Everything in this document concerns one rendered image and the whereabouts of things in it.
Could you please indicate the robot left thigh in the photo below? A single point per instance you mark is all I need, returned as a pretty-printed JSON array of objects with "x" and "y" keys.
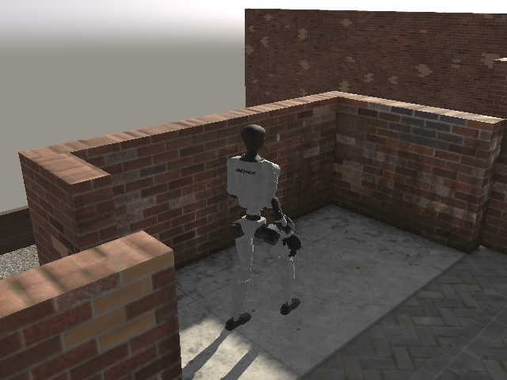
[{"x": 245, "y": 248}]

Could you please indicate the right robot forearm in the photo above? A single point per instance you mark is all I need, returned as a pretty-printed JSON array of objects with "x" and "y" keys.
[{"x": 281, "y": 222}]

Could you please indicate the left robot upper arm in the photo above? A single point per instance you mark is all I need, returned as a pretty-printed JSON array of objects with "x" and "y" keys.
[{"x": 230, "y": 175}]

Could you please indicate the right robot hand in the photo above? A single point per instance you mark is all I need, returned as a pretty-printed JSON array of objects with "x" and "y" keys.
[{"x": 293, "y": 243}]

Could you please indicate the robot right shin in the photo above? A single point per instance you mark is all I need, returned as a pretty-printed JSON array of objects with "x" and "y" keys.
[{"x": 287, "y": 280}]

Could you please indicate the right robot upper arm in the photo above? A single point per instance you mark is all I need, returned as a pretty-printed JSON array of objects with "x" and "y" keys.
[{"x": 272, "y": 172}]

